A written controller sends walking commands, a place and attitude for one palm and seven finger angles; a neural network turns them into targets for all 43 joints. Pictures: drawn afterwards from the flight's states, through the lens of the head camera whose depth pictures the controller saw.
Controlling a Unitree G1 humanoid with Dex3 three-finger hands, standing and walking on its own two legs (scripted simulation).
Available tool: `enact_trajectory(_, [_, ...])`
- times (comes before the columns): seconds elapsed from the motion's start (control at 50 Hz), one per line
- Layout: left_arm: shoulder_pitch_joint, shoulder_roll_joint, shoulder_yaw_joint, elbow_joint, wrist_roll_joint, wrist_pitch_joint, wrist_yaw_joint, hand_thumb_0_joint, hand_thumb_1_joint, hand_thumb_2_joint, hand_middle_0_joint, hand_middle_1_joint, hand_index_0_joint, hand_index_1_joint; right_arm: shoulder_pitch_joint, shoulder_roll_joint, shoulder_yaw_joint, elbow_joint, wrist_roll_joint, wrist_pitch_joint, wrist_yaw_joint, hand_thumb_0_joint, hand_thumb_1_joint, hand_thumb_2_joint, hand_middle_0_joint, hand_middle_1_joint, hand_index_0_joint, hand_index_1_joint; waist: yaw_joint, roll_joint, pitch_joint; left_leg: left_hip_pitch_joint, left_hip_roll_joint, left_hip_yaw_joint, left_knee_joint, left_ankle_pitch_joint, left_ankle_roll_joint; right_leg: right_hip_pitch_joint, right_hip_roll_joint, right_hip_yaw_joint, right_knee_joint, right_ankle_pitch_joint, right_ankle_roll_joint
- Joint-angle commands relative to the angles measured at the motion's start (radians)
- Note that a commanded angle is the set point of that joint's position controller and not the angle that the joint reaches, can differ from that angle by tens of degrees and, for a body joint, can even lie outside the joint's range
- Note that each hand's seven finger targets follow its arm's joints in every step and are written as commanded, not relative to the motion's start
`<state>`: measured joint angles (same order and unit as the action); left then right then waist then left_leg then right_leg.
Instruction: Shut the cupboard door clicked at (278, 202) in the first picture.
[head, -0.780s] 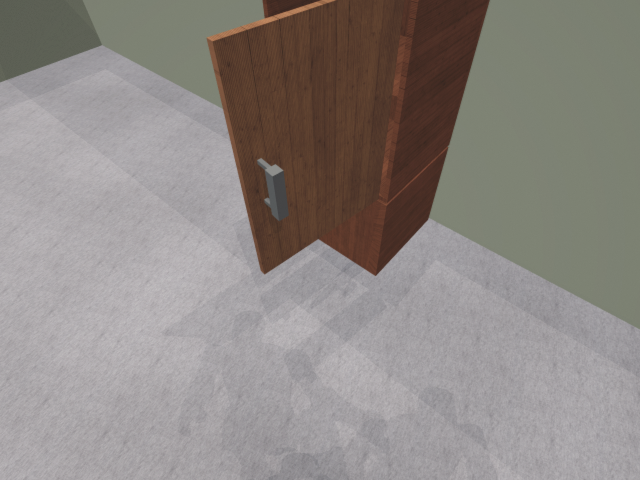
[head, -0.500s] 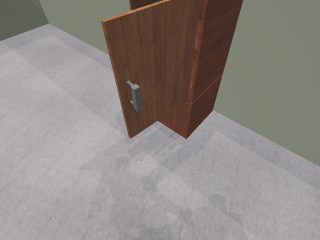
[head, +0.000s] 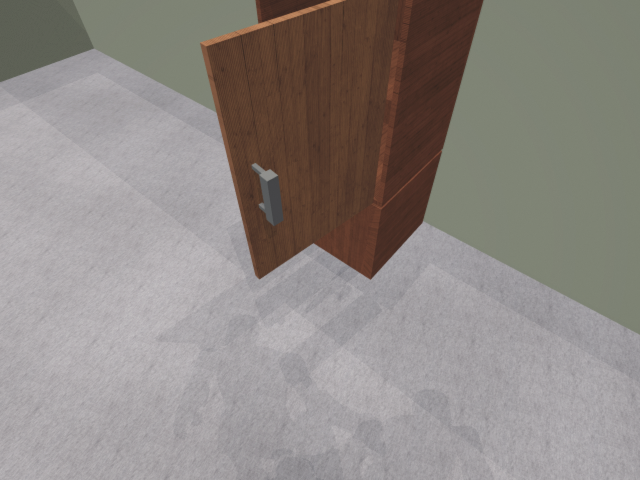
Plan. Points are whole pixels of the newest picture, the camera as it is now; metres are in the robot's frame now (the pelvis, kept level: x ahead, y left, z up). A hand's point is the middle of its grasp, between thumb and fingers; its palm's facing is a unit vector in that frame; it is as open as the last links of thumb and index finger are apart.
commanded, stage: look at it before walking up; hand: left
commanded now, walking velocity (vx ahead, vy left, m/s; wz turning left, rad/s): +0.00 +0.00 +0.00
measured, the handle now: (265, 193) +0.65 +0.15 -0.06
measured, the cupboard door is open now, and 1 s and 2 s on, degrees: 81 81 81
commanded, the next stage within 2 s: walk to a spot facing it in 0.06 s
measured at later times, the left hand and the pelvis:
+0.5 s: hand out of the picture +0.05 +0.21 -0.18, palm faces -0.12 -0.96 -0.26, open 7.4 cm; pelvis -0.02 +0.00 -0.01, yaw -8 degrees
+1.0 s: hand out of the picture +0.08 +0.18 -0.18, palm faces -0.32 -0.91 -0.25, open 7.4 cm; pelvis -0.03 +0.00 -0.01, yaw -24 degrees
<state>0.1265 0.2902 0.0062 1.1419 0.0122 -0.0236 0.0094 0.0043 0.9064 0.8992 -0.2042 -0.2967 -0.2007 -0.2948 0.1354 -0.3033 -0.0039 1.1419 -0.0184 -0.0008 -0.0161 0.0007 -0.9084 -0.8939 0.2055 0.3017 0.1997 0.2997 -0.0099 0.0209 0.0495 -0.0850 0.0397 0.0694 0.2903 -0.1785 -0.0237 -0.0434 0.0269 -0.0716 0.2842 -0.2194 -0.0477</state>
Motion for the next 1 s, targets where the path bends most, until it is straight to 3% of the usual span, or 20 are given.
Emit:
enact_trajectory(0.0, [-0.011,0.202,0.039,-0.057,-0.005,-0.02,0.017,0.0,0.9,0.9,-0.2,-0.3,-0.2,-0.3,-0.01,-0.173,-0.032,-0.051,0.004,-0.014,-0.008,0.0,-0.9,-0.9,0.2,0.3,0.2,0.3,0.001,-0.034,-0.06,0.045,0.101,-0.094,-0.012,0.199,0.037,-0.039,-0.166,0.123,-0.044,0.297,0.003])
enact_trajectory(0.16, [-0.018,0.201,0.038,-0.055,-0.005,-0.017,0.015,0.0,0.9,0.9,-0.2,-0.3,-0.2,-0.3,-0.012,-0.177,-0.033,-0.048,0.001,-0.016,-0.01,0.0,-0.9,-0.9,0.2,0.3,0.2,0.3,-0.002,-0.015,-0.051,0.051,0.109,-0.087,-0.014,0.197,0.035,-0.054,-0.165,0.133,-0.041,0.289,-0.002])
enact_trajectory(0.24, [0.034,0.109,0.032,-0.061,-0.004,0.019,0.02,0.0,0.9,0.9,-0.2,-0.3,-0.2,-0.3,0.067,-0.069,-0.023,-0.045,-0.001,0.009,-0.02,0.0,-0.9,-0.9,0.2,0.3,0.2,0.3,-0.01,-0.025,-0.054,0.039,0.118,-0.023,0.063,0.183,0.014,-0.098,-0.158,0.156,0.03,0.36,0.007])
enact_trajectory(0.38, [0.052,0.119,0.07,-0.16,0.008,0.056,0.006,0.0,0.9,0.9,-0.2,-0.3,-0.2,-0.3,0.08,-0.092,-0.067,-0.139,-0.002,0.03,-0.032,0.0,-0.9,-0.9,0.2,0.3,0.2,0.3,-0.011,-0.03,-0.024,-0.022,0.149,0.006,0.151,0.059,0.031,-0.23,-0.12,0.22,0.169,0.302,-0.011])
enact_trajectory(0.44, [0.05,0.087,0.076,-0.2,0.01,0.064,-0.004,0.0,0.9,0.9,-0.2,-0.3,-0.2,-0.3,0.091,-0.112,-0.082,-0.164,-0.008,0.024,-0.034,0.0,-0.9,-0.9,0.2,0.3,0.2,0.3,-0.008,0.074,-0.032,-0.02,0.243,-0.061,0.093,0.037,0.083,-0.311,-0.055,0.175,0.325,0.164,0.008])
enact_trajectory(0.46, [0.053,0.07,0.077,-0.21,0.01,0.067,-0.008,0.0,0.9,0.9,-0.2,-0.3,-0.2,-0.3,0.091,-0.123,-0.088,-0.169,-0.01,0.02,-0.035,0.0,-0.9,-0.9,0.2,0.3,0.2,0.3,-0.004,0.133,-0.034,-0.034,0.306,-0.098,0.054,0.066,0.119,-0.329,-0.031,0.132,0.439,0.037,0.018])
enact_trajectory(0.48, [0.044,0.053,0.078,-0.225,0.01,0.074,-0.013,0.0,0.9,0.9,-0.2,-0.3,-0.2,-0.3,0.092,-0.128,-0.09,-0.173,-0.013,0.015,-0.033,0.0,-0.9,-0.9,0.2,0.3,0.2,0.3,0.0,0.19,-0.028,-0.045,0.37,-0.129,0.016,0.124,0.165,-0.353,-0.018,0.081,0.551,-0.215,0.031])
enact_trajectory(0.5, [0.038,0.042,0.082,-0.238,0.011,0.079,-0.015,0.0,0.9,0.9,-0.2,-0.3,-0.2,-0.3,0.088,-0.127,-0.09,-0.182,-0.015,0.01,-0.033,0.0,-0.9,-0.9,0.2,0.3,0.2,0.3,0.001,0.196,-0.031,-0.059,0.406,-0.133,0.012,0.155,0.191,-0.357,-0.039,0.078,0.618,-0.314,0.031])
enact_trajectory(0.52, [0.047,0.035,0.087,-0.248,0.011,0.079,-0.019,0.0,0.9,0.9,-0.2,-0.3,-0.2,-0.3,0.067,-0.124,-0.092,-0.193,-0.019,0.007,-0.034,0.0,-0.9,-0.9,0.2,0.3,0.2,0.3,0.015,0.166,-0.03,-0.103,0.409,-0.111,0.039,0.193,0.187,-0.318,-0.061,0.083,0.6,-0.323,0.028])
enact_trajectory(0.56, [0.152,0.032,0.097,-0.225,0.013,0.072,-0.025,0.0,0.9,0.9,-0.2,-0.3,-0.2,-0.3,0.003,-0.126,-0.091,-0.214,-0.017,0.01,-0.033,0.0,-0.9,-0.9,0.2,0.3,0.2,0.3,0.078,0.069,-0.035,-0.195,0.323,0.003,0.205,0.174,0.111,-0.16,-0.063,0.055,0.378,-0.146,0.029])
enact_trajectory(0.58, [0.225,0.092,0.113,-0.208,0.021,0.061,-0.019,0.0,0.9,0.9,-0.2,-0.3,-0.2,-0.3,-0.03,-0.093,-0.091,-0.235,-0.004,0.02,-0.032,0.0,-0.9,-0.9,0.2,0.3,0.2,0.3,0.114,-0.147,-0.031,-0.293,0.178,0.09,0.436,-0.036,0.03,-0.096,-0.139,0.22,0.142,0.102,0.002])
enact_trajectory(0.6, [0.244,0.202,0.132,-0.209,0.027,0.047,-0.001,0.0,0.9,0.9,-0.2,-0.3,-0.2,-0.3,-0.038,-0.017,-0.081,-0.279,0.007,0.025,-0.022,0.0,-0.9,-0.9,0.2,0.3,0.2,0.3,0.111,-0.436,-0.021,-0.477,0.001,0.104,0.719,-0.45,-0.034,-0.071,-0.383,0.586,-0.009,0.37,-0.102])
enact_trajectory(0.62, [0.242,0.212,0.126,-0.218,0.009,0.049,0.003,0.0,0.9,0.9,-0.2,-0.3,-0.2,-0.3,-0.019,-0.048,-0.084,-0.271,0.01,0.039,-0.018,0.0,-0.9,-0.9,0.2,0.3,0.2,0.3,0.107,-0.271,-0.031,-0.455,0.016,-0.048,0.848,-0.464,-0.025,-0.144,-0.404,0.62,-0.027,0.192,-0.192])
enact_trajectory(0.64, [0.168,0.164,0.124,-0.24,0.013,0.05,0.012,0.0,0.9,0.9,-0.2,-0.3,-0.2,-0.3,-0.056,-0.031,-0.091,-0.265,0.008,0.043,-0.019,0.0,-0.9,-0.9,0.2,0.3,0.2,0.3,0.068,-0.196,0.023,-0.506,0.025,-0.101,0.917,-0.368,-0.02,-0.187,-0.338,0.611,-0.012,0.127,-0.182])
enact_trajectory(0.68, [0.115,0.11,0.109,-0.261,0.009,0.039,0.019,0.0,0.9,0.9,-0.2,-0.3,-0.2,-0.3,-0.03,-0.019,-0.084,-0.254,0.003,0.037,-0.018,0.0,-0.9,-0.9,0.2,0.3,0.2,0.3,0.031,-0.138,-0.023,-0.507,0.04,-0.12,0.907,-0.253,-0.033,-0.142,-0.28,0.509,0.036,0.251,-0.156])
enact_trajectory(0.7, [0.121,0.099,0.109,-0.26,0.01,0.033,0.024,0.0,0.9,0.9,-0.2,-0.3,-0.2,-0.3,-0.011,-0.007,-0.082,-0.249,0.004,0.032,-0.018,0.0,-0.9,-0.9,0.2,0.3,0.2,0.3,0.028,-0.14,-0.093,-0.486,0.036,-0.113,0.862,-0.242,-0.039,-0.066,-0.257,0.478,0.075,0.371,-0.146])
enact_trajectory(0.74, [0.153,0.1,0.11,-0.252,0.009,0.032,0.025,0.0,0.9,0.9,-0.2,-0.3,-0.2,-0.3,-0.026,0.012,-0.076,-0.254,0.009,0.034,-0.022,0.0,-0.9,-0.9,0.2,0.3,0.2,0.3,0.037,-0.114,-0.132,-0.458,0.02,-0.098,0.785,-0.246,-0.046,-0.015,-0.239,0.446,0.103,0.495,-0.145])
enact_trajectory(0.9, [0.156,0.126,0.124,-0.26,0.02,0.048,0.015,0.0,0.9,0.9,-0.2,-0.3,-0.2,-0.3,-0.079,0.014,-0.076,-0.301,0.021,0.025,-0.026,0.0,-0.9,-0.9,0.2,0.3,0.2,0.3,0.051,-0.156,-0.095,-0.341,-0.024,-0.099,0.514,-0.271,-0.031,-0.078,-0.207,0.547,0.094,0.411,-0.151])
enact_trajectory(0.94, [0.123,0.133,0.126,-0.273,0.017,0.053,0.01,0.0,0.9,0.9,-0.2,-0.3,-0.2,-0.3,-0.033,0.012,-0.075,-0.296,0.024,0.02,-0.029,0.0,-0.9,-0.9,0.2,0.3,0.2,0.3,0.026,-0.152,-0.105,-0.249,-0.043,-0.091,0.377,-0.215,-0.022,-0.13,-0.175,0.547,0.111,0.383,-0.122])
enact_trajectory(0.98, [0.07,0.115,0.12,-0.288,0.008,0.057,0.005,0.0,0.9,0.9,-0.2,-0.3,-0.2,-0.3,0.056,-0.012,-0.077,-0.274,0.023,0.009,-0.037,0.0,-0.9,-0.9,0.2,0.3,0.2,0.3,-0.021,-0.154,-0.119,-0.028,-0.021,-0.093,0.147,-0.082,-0.008,-0.28,-0.12,0.51,0.16,0.255,-0.049])
